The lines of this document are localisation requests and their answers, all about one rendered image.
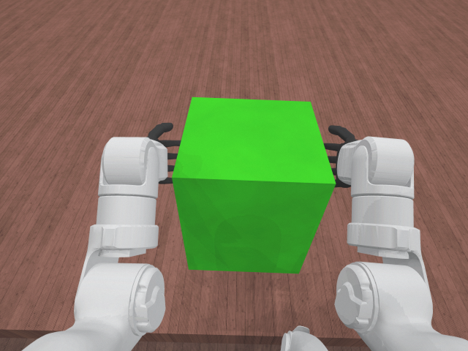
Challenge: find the left robot forearm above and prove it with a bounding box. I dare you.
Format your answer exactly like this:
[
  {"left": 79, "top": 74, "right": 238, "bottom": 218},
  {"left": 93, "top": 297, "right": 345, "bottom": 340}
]
[{"left": 74, "top": 137, "right": 167, "bottom": 316}]

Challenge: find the robot left hand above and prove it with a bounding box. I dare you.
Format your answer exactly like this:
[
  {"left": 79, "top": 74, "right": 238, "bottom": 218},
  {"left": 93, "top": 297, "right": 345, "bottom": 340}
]
[{"left": 148, "top": 123, "right": 181, "bottom": 184}]

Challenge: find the robot right hand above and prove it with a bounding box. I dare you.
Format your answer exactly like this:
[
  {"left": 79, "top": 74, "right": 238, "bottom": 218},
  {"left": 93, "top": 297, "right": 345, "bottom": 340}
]
[{"left": 324, "top": 125, "right": 357, "bottom": 188}]

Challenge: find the right robot shin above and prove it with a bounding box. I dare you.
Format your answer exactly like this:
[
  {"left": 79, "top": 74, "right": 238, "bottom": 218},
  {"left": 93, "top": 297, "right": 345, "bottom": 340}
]
[{"left": 293, "top": 326, "right": 309, "bottom": 333}]

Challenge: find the carton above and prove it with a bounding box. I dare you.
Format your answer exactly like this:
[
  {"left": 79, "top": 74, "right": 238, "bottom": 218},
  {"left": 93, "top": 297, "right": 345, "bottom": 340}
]
[{"left": 172, "top": 97, "right": 336, "bottom": 273}]

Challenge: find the right robot upper arm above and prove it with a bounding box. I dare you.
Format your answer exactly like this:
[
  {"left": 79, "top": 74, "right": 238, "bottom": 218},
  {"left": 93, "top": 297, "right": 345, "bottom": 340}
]
[{"left": 335, "top": 262, "right": 468, "bottom": 351}]

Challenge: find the left robot upper arm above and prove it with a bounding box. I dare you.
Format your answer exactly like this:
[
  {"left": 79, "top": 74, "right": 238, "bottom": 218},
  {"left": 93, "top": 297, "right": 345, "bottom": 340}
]
[{"left": 22, "top": 263, "right": 165, "bottom": 351}]

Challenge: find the right robot forearm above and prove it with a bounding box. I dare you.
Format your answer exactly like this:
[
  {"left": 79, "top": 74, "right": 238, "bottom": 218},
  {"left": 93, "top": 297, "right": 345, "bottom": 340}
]
[{"left": 337, "top": 137, "right": 433, "bottom": 316}]

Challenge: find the right robot thigh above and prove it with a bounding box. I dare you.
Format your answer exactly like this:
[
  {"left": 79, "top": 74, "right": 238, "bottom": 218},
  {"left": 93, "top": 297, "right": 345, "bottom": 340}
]
[{"left": 281, "top": 331, "right": 328, "bottom": 351}]

